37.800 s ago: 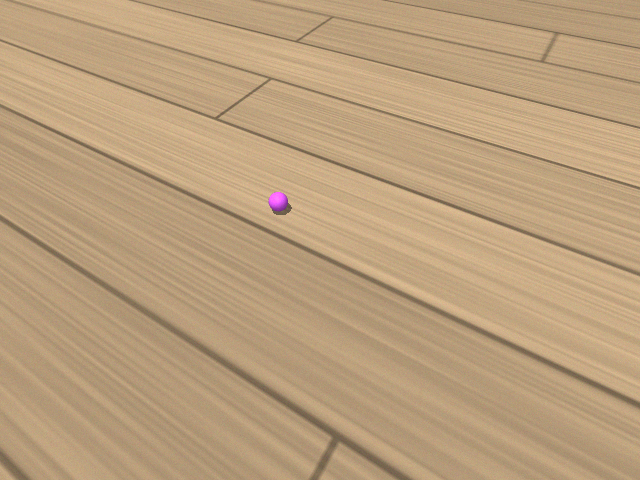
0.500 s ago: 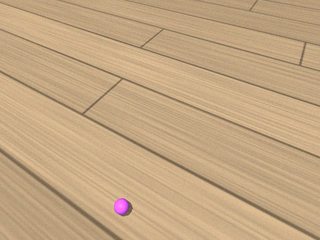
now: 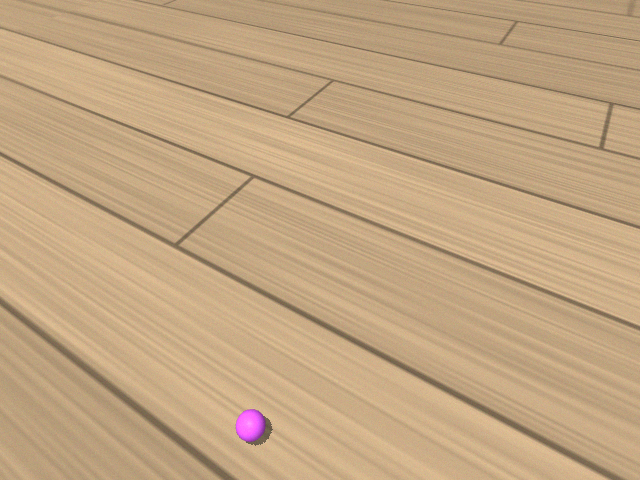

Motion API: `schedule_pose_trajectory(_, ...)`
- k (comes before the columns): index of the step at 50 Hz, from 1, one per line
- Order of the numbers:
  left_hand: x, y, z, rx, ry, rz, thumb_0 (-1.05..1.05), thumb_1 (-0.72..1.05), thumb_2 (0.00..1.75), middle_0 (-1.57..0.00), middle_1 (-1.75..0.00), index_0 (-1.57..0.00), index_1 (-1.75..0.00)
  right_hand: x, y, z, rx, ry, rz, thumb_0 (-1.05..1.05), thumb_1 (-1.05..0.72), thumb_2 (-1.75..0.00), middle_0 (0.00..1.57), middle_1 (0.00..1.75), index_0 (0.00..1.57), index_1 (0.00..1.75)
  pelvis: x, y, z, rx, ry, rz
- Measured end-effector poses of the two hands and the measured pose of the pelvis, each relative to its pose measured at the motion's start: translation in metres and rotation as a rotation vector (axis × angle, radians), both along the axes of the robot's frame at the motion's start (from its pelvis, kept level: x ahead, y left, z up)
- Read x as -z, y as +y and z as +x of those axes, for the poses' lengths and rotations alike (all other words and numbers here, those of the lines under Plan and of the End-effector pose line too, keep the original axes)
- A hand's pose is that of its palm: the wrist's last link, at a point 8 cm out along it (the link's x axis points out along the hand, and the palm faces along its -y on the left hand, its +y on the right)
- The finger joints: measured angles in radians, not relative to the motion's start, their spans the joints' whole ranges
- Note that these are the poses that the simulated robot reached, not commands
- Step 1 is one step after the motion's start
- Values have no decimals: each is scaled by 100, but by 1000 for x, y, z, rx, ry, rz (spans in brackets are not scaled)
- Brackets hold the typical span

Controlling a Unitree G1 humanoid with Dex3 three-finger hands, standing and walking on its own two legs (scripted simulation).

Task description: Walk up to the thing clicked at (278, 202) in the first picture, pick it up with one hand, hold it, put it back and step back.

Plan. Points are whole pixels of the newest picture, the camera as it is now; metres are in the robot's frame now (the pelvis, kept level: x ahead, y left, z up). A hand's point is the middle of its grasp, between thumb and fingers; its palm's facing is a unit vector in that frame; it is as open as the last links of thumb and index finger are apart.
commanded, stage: stand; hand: left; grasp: from above
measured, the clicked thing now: (250, 425) +0.43 +0.24 -0.74
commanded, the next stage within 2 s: step back in 1.64 s
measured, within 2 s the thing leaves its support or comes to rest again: neither
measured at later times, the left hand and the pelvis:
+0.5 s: hand out of the picture +0.07 +0.23 -0.16, palm faces +0.01 -0.95 -0.33, open 7.4 cm; pelvis +0.01 -0.01 +0.00, yaw +0 degrees
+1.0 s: hand out of the picture +0.08 +0.23 -0.16, palm faces +0.00 -0.94 -0.33, open 7.4 cm; pelvis +0.01 -0.02 +0.00, yaw +0 degrees
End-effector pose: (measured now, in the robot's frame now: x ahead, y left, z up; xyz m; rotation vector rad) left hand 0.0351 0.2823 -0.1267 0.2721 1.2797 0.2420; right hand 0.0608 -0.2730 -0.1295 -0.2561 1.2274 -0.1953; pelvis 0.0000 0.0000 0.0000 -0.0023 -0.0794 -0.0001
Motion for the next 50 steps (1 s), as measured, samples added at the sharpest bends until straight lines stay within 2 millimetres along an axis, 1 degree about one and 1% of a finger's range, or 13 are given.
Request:
schedule_pose_trajectory(7, -1, -3, 2, 4, 4, 0, 1, 90, 90, -20, -30, -20, -30, -2, -10, -5, 4, 19, -8, 1, -90, -90, 20, 30, 21, 30, -1, -4, 0, -1, 3, -1)
schedule_pose_trajectory(15, -2, -8, 11, 16, 3, -5, 1, 90, 90, -20, -30, -20, -30, -2, -17, -8, 7, 42, -14, 1, -90, -90, 20, 30, 21, 30, -2, -9, 2, 1, 8, 0)
schedule_pose_trajectory(25, -5, -11, 29, 29, -24, -5, 1, 90, 90, -21, -30, -20, -30, -3, -22, -2, 5, 35, -16, 1, -90, -90, 20, 30, 21, 30, -3, -12, 6, 2, 14, -1)
schedule_pose_trajectory(31, -6, -11, 37, 32, -37, -2, 1, 90, 90, -21, -30, -20, -30, -5, -23, 2, 1, 27, -18, 1, -90, -90, 20, 30, 21, 30, -3, -13, 8, 3, 16, 0)
schedule_pose_trajectory(50, -8, -9, 40, 39, -27, 3, 1, 90, 90, -20, -30, -20, -30, -6, -29, 9, -5, 28, -23, 1, -90, -90, 20, 30, 21, 30, -4, -15, 11, 6, 26, 2)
